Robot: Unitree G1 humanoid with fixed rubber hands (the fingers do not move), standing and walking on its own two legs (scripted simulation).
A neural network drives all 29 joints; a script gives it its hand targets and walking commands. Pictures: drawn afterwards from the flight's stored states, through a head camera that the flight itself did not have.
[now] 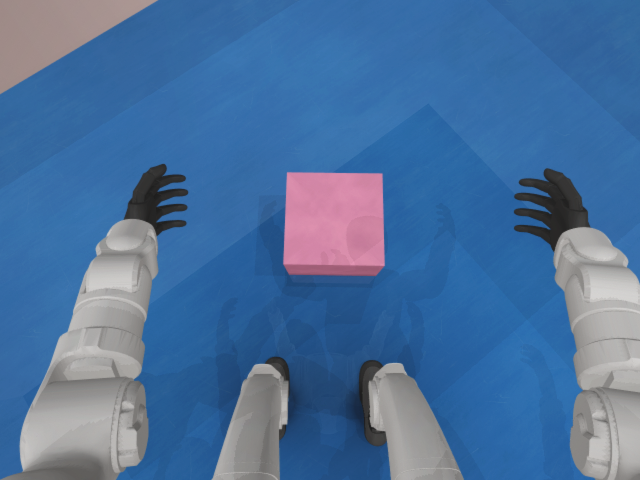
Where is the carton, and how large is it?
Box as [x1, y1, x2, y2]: [283, 172, 384, 275]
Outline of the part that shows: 287,172 283,264 288,273 375,275 384,265 381,173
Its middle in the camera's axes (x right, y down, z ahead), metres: +0.04 -0.04 +1.04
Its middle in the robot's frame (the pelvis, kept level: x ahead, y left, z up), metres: +0.57 -0.02 -0.61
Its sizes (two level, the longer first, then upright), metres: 0.246 0.241 0.162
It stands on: the floor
